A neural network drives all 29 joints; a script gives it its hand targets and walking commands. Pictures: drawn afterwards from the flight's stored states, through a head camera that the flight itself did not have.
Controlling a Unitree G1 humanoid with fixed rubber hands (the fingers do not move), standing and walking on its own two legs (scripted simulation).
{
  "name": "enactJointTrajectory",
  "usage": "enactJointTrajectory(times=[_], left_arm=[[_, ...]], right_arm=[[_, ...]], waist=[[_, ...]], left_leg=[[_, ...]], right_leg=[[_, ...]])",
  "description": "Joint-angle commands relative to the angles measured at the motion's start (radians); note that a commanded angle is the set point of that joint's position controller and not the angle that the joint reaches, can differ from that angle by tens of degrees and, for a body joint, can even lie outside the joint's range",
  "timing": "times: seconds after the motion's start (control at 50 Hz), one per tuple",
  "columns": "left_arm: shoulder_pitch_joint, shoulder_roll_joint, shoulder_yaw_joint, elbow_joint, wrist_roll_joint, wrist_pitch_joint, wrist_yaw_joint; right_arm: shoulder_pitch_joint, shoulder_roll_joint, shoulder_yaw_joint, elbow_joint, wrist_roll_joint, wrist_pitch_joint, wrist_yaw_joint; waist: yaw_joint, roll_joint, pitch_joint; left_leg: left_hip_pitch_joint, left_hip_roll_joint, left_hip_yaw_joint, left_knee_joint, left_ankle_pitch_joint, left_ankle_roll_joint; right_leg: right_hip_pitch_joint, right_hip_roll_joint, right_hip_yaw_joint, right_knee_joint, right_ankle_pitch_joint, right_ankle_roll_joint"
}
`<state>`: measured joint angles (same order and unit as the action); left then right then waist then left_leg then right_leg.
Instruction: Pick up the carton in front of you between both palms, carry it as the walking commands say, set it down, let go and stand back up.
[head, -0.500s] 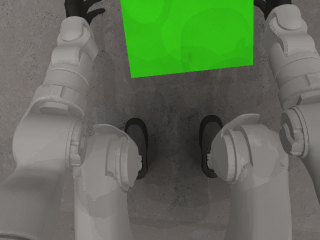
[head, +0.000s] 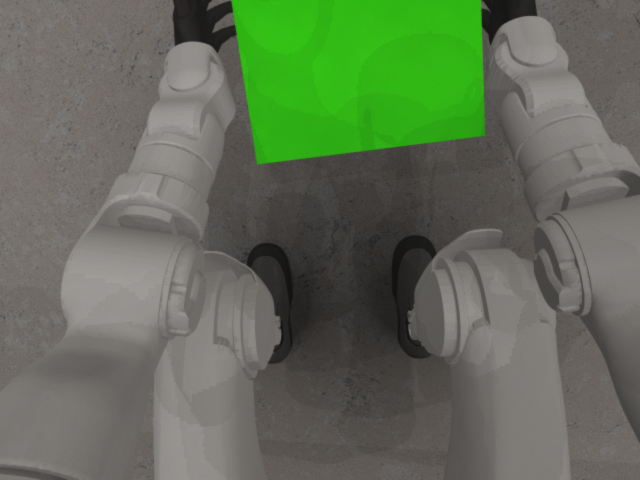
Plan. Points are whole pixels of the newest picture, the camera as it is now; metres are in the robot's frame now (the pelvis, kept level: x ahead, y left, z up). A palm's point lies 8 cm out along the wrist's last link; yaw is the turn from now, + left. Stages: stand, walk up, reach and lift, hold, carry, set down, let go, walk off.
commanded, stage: reach and lift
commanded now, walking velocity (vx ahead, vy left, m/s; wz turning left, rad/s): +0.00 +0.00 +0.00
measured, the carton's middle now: (352, 63) +0.51 -0.05 -0.26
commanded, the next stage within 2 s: none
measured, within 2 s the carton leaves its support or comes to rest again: leaves its support in 0.28 s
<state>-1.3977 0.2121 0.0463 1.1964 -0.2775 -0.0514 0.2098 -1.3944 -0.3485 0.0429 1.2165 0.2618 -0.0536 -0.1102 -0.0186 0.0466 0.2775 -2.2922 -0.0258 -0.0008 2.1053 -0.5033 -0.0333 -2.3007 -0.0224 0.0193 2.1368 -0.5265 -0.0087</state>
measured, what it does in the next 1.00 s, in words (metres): rises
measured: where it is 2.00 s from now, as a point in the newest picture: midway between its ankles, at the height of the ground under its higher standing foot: (342, 319)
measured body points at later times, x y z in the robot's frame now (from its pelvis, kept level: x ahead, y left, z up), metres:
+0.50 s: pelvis +0.00 +0.01 +0.01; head +0.29 -0.04 +0.36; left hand +0.52 +0.09 -0.08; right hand +0.50 -0.21 -0.09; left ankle +0.13 +0.13 -0.35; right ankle +0.12 -0.12 -0.35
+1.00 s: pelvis +0.03 +0.01 +0.14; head +0.24 -0.03 +0.53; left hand +0.50 +0.10 +0.09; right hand +0.47 -0.20 +0.08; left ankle +0.13 +0.13 -0.35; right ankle +0.12 -0.12 -0.35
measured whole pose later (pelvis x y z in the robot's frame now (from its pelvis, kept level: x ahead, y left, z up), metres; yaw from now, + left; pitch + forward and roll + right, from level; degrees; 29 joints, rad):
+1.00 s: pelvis +0.03 +0.01 +0.14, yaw -5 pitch +40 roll +1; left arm -0.83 -0.08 0.43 0.62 0.13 0.31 0.11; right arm -0.85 -0.02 -0.36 0.65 -0.16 0.34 -0.01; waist -0.02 0.04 -0.21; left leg -1.85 -0.09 -0.05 1.69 -0.53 -0.04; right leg -1.88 0.05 0.05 1.68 -0.50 0.03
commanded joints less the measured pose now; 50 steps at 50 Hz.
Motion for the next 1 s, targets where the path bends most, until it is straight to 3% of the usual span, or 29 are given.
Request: enactJointTrajectory(times=[0.0,0.08,0.14,0.22,0.28,0.34,0.4,0.44,0.52,0.56,0.62,0.72,0.74,0.76,0.98], left_arm=[[-0.277,-0.308,-0.079,-0.099,0.013,-0.022,-0.064],[-0.451,-0.639,-0.113,-0.119,0.072,0.009,-0.153],[-0.504,-0.776,-0.114,-0.168,0.092,0.039,-0.194],[-0.561,-0.924,-0.172,-0.299,0.034,0.064,-0.213],[-0.540,-1.041,-0.235,-0.417,0.000,0.087,-0.214],[-0.505,-1.105,-0.266,-0.537,0.016,0.125,-0.224],[-0.491,-1.137,-0.277,-0.631,0.063,0.175,-0.244],[-0.467,-1.148,-0.252,-0.630,0.111,0.209,-0.259],[-0.358,-1.184,-0.111,-0.468,0.246,0.276,-0.288],[-0.330,-1.200,-0.039,-0.418,0.309,0.297,-0.300],[-0.289,-1.234,0.001,-0.388,0.354,0.317,-0.310],[-0.227,-1.280,-0.007,-0.383,0.365,0.332,-0.320],[-0.219,-1.296,-0.017,-0.405,0.363,0.328,-0.311],[-0.207,-1.294,-0.030,-0.413,0.362,0.334,-0.315],[-0.044,-1.377,-0.242,-0.549,0.272,0.371,-0.336]], right_arm=[[-0.371,0.279,0.109,-0.100,0.005,-0.018,0.065],[-0.525,0.658,0.159,-0.125,-0.017,0.015,0.153],[-0.572,0.785,0.159,-0.174,-0.023,0.041,0.191],[-0.624,0.916,0.205,-0.315,0.012,0.061,0.196],[-0.626,0.999,0.246,-0.475,0.032,0.081,0.190],[-0.551,1.076,0.254,-0.588,0.010,0.130,0.194],[-0.468,1.151,0.233,-0.648,-0.042,0.195,0.212],[-0.409,1.208,0.206,-0.627,-0.081,0.236,0.232],[-0.305,1.275,0.100,-0.456,-0.193,0.300,0.279],[-0.280,1.283,0.030,-0.408,-0.248,0.317,0.296],[-0.257,1.281,-0.031,-0.393,-0.302,0.331,0.310],[-0.234,1.308,-0.029,-0.443,-0.332,0.343,0.317],[-0.208,1.314,-0.022,-0.448,-0.340,0.347,0.316],[-0.218,1.321,-0.014,-0.475,-0.331,0.346,0.319],[-0.048,1.395,0.157,-0.608,-0.266,0.381,0.318]], waist=[[-0.022,-0.085,-1.058],[-0.009,-0.069,-1.031],[-0.009,-0.059,-1.075],[-0.040,-0.073,-1.329],[-0.067,-0.072,-1.577],[-0.070,-0.095,-1.669],[-0.056,-0.106,-1.639],[-0.043,-0.106,-1.539],[-0.005,-0.080,-1.251],[-0.005,-0.074,-1.209],[-0.012,-0.047,-1.235],[-0.013,-0.053,-1.309],[-0.027,-0.064,-1.318],[-0.010,-0.053,-1.342],[-0.034,-0.044,-1.432]], left_leg=[[0.515,-0.081,0.036,-0.123,0.185,0.005],[0.502,-0.115,0.048,-0.102,0.156,0.015],[0.520,-0.132,0.069,-0.082,0.152,0.012],[0.612,-0.145,0.095,-0.066,0.205,0.004],[0.720,-0.161,0.099,-0.068,0.311,-0.001],[0.710,-0.173,0.106,-0.095,0.310,0.000],[0.670,-0.177,0.112,-0.146,0.235,0.005],[0.612,-0.176,0.114,-0.182,0.143,0.014],[0.524,-0.176,0.103,-0.277,-0.013,0.030],[0.530,-0.177,0.095,-0.318,-0.045,0.031],[0.573,-0.182,0.082,-0.382,-0.024,0.026],[0.650,-0.185,0.076,-0.460,0.009,0.019],[0.690,-0.181,0.072,-0.475,0.014,0.017],[0.707,-0.183,0.070,-0.492,0.025,0.016],[0.938,-0.177,0.039,-0.640,0.151,-0.002]], right_leg=[[0.568,0.060,0.009,-0.201,0.232,0.011],[0.542,0.093,-0.009,-0.176,0.195,0.003],[0.568,0.108,-0.028,-0.161,0.192,0.002],[0.712,0.124,-0.061,-0.144,0.269,0.009],[0.872,0.141,-0.083,-0.137,0.406,0.018],[0.974,0.151,-0.084,-0.156,0.449,0.022],[0.956,0.163,-0.086,-0.203,0.384,0.025],[0.892,0.166,-0.083,-0.249,0.281,0.027],[0.707,0.163,-0.075,-0.348,0.073,0.018],[0.691,0.165,-0.072,-0.396,0.003,0.011],[0.721,0.171,-0.076,-0.438,0.038,0.007],[0.814,0.173,-0.079,-0.506,0.095,0.014],[0.810,0.178,-0.083,-0.521,0.101,0.017],[0.847,0.176,-0.078,-0.530,0.111,0.017],[1.084,0.183,-0.064,-0.666,0.245,0.027]])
